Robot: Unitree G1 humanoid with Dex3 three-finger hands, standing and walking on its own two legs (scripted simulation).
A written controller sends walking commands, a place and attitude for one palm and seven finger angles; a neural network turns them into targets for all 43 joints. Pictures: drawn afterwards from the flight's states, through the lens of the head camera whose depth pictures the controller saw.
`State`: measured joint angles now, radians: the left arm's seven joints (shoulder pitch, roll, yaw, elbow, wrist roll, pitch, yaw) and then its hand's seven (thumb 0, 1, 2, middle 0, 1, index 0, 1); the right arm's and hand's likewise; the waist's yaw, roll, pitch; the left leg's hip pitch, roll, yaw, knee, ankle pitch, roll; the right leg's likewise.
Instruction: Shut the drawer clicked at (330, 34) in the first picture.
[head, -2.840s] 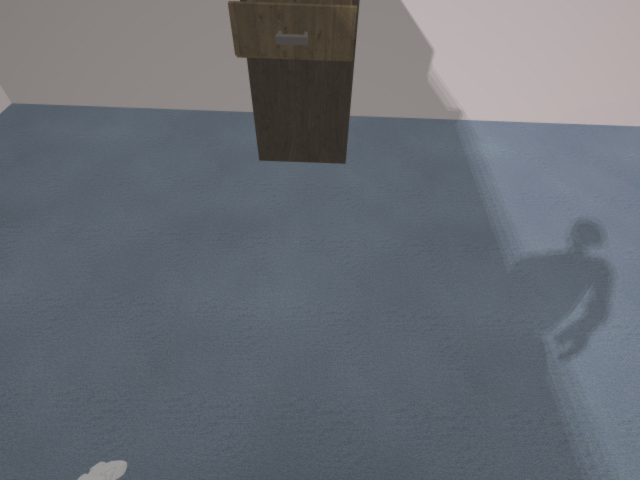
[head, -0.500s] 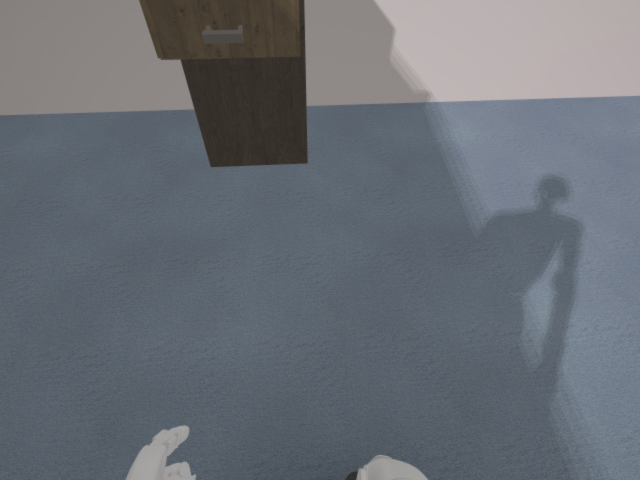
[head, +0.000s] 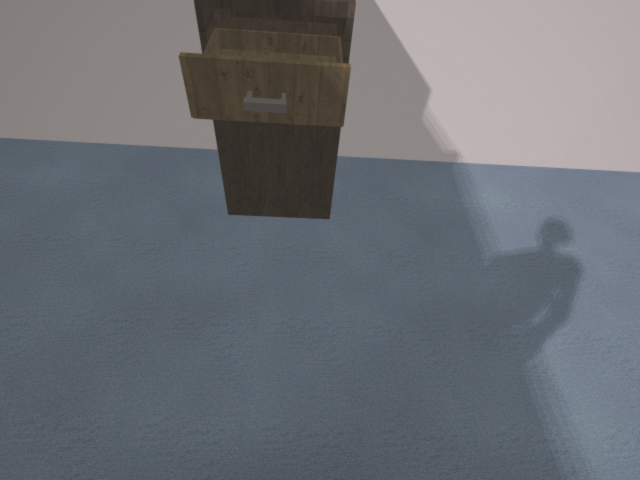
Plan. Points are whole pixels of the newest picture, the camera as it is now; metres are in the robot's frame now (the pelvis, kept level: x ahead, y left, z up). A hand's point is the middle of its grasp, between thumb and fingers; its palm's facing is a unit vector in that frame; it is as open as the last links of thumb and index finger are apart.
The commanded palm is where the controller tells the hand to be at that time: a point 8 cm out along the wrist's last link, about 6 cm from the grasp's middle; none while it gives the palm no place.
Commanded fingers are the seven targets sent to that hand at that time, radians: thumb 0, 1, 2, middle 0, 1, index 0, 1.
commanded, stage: walk to a spot facing it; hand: left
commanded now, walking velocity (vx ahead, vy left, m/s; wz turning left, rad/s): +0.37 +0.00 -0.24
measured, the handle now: (265, 100) +0.92 +0.22 -0.02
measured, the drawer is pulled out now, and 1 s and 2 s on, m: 0.30 0.30 0.30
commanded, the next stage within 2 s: turn to face it in 0.56 s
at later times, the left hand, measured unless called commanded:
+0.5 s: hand (268, 355) +0.34 +0.11 -0.16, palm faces -0.09 -0.97 -0.23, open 7.4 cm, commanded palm none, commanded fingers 0.00 0.90 0.90 -0.20 -0.30 -0.20 -0.30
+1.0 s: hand (250, 352) +0.35 +0.15 -0.18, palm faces +0.08 -0.99 -0.15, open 7.4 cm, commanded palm none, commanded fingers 0.00 0.90 0.90 -0.20 -0.30 -0.20 -0.30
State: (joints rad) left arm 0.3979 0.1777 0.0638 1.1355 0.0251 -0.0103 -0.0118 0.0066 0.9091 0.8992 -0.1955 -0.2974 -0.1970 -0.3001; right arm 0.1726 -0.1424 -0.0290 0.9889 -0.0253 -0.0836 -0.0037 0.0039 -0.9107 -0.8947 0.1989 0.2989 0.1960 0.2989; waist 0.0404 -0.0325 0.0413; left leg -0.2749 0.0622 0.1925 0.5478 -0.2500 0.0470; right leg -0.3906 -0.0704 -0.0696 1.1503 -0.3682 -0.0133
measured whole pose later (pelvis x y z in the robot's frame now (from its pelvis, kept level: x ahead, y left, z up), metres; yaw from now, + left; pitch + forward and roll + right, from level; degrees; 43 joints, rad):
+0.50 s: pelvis +0.21 -0.06 -0.01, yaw -6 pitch -2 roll +0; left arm 0.14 0.18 0.06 1.02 0.01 -0.06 0.00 0.00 0.91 0.90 -0.19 -0.30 -0.20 -0.30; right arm 0.40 -0.15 -0.04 1.17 -0.02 -0.02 -0.01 0.01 -0.91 -0.89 0.20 0.30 0.20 0.30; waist -0.04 0.04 0.07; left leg -0.36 0.12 0.08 1.24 -0.38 0.00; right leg -0.34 -0.03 -0.17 0.60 -0.23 -0.06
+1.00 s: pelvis +0.37 -0.02 +0.00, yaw +0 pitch -2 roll -1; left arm 0.32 0.17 0.04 1.11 0.02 0.00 0.01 0.01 0.91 0.90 -0.20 -0.30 -0.20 -0.30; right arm 0.19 -0.16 -0.04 1.01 -0.02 -0.05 -0.03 0.00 -0.94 -0.89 0.20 0.30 0.20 0.30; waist 0.02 -0.03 0.05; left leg -0.30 0.02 0.15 0.52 -0.21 0.08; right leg -0.40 -0.10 -0.10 1.08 -0.44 0.02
